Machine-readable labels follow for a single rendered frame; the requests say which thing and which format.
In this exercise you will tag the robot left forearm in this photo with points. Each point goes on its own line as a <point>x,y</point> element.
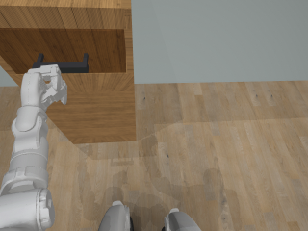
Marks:
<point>28,163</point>

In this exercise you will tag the robot left upper arm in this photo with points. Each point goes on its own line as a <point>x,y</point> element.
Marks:
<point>30,210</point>

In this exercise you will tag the drawer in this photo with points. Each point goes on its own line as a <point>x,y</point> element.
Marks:
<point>106,49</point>

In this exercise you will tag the left robot thigh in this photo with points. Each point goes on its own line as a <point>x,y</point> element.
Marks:
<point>117,218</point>

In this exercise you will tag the handle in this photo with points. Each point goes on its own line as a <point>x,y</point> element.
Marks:
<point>65,67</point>

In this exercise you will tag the cabinet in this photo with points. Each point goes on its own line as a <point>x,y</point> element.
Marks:
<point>100,107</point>

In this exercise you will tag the right robot thigh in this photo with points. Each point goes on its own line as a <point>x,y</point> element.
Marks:
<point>180,221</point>

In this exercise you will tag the robot left hand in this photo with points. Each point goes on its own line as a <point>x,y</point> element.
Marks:
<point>35,92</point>

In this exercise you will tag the robot thigh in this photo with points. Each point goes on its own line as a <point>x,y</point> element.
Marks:
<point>180,221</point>
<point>117,218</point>

